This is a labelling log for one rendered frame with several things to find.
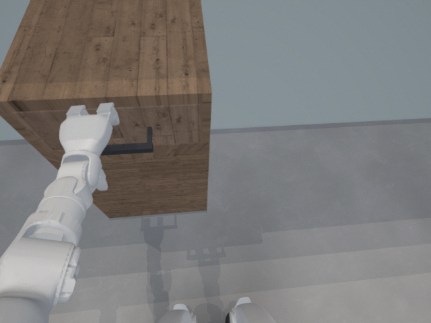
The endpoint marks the drawer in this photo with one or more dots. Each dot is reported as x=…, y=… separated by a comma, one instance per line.
x=170, y=124

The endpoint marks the robot shin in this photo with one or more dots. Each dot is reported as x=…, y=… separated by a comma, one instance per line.
x=242, y=300
x=180, y=307

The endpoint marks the robot left upper arm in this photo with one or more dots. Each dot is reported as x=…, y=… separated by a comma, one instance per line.
x=38, y=275

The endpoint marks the right robot shin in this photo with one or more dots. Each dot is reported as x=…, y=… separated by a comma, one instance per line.
x=242, y=300

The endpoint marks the left robot hand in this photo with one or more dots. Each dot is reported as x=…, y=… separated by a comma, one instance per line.
x=82, y=131

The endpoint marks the left robot shin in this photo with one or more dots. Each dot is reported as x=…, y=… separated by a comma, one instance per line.
x=180, y=307

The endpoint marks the robot left forearm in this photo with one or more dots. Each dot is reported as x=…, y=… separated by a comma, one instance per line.
x=63, y=208

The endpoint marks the handle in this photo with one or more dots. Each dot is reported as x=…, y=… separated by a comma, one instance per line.
x=131, y=147

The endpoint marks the cabinet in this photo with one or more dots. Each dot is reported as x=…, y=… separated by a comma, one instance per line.
x=132, y=53

